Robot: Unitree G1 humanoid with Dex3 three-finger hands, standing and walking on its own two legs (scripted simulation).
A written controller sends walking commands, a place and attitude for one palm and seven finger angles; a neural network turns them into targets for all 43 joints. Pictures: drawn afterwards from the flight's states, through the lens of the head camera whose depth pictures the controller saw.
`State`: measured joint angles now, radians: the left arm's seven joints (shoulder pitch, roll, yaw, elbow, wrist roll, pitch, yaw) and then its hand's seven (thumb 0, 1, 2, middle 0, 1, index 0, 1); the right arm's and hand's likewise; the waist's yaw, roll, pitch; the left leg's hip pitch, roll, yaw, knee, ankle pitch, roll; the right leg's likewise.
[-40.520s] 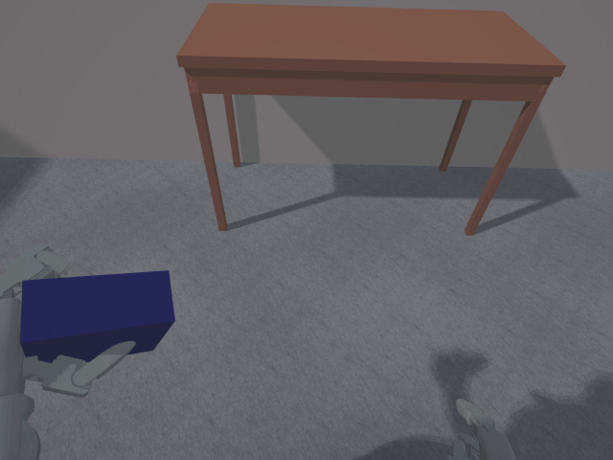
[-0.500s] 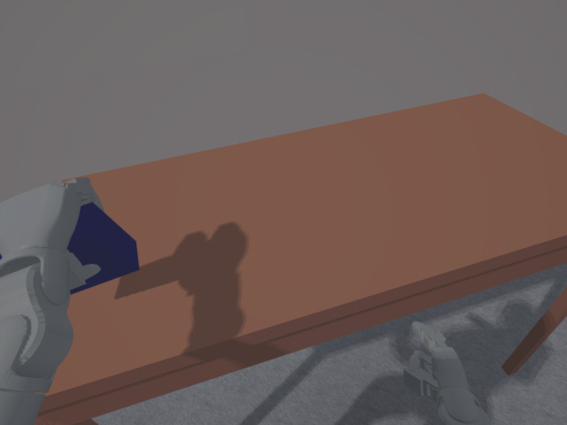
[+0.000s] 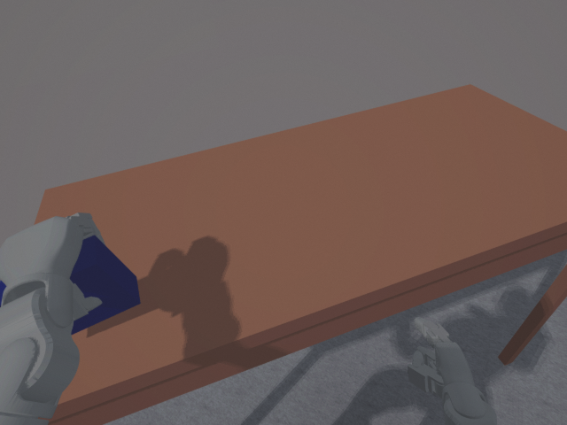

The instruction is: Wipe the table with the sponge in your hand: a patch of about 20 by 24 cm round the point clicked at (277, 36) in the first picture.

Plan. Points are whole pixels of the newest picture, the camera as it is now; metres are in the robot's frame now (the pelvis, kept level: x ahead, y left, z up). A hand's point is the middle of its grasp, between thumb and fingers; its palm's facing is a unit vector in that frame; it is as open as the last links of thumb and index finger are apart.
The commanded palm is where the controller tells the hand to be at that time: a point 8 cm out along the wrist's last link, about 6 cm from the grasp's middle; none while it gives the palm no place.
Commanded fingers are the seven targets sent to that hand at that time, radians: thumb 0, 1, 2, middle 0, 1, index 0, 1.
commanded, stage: lower the sponge onto the table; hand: left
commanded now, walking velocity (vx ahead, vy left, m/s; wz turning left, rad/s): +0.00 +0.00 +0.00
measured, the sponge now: (84, 295) +0.23 +0.33 +0.09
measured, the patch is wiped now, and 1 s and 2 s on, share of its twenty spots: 0.00 0.05 0.25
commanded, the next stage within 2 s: wipe forward along the first lane in 1.18 s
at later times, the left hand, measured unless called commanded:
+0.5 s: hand (101, 297) +0.22 +0.30 +0.11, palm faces -0.01 -0.08 -1.00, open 9.1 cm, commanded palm +0.19 +0.30 +0.19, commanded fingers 0.00 0.10 1.30 -1.20 -1.60 -1.20 -1.60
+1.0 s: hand (83, 298) +0.21 +0.32 +0.11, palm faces +0.07 -0.07 -0.99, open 9.1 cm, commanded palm +0.19 +0.31 +0.16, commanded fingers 0.00 0.10 1.30 -1.20 -1.60 -1.20 -1.60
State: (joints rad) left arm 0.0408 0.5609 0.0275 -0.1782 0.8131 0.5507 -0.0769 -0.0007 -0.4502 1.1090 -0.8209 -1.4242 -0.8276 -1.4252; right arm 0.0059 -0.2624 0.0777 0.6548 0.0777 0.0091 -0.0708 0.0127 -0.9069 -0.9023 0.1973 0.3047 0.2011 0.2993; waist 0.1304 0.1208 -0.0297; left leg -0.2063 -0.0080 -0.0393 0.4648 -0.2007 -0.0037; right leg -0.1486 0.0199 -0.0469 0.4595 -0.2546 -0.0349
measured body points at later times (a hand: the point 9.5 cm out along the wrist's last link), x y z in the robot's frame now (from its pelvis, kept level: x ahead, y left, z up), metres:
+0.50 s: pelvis +0.00 -0.01 +0.00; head -0.02 -0.06 +0.44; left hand +0.22 +0.30 +0.16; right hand +0.25 -0.21 -0.08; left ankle +0.03 +0.12 -0.74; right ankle +0.00 -0.10 -0.74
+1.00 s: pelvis +0.00 +0.01 +0.00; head -0.03 -0.03 +0.44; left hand +0.21 +0.32 +0.16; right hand +0.25 -0.19 -0.07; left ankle +0.03 +0.12 -0.74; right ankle +0.00 -0.10 -0.74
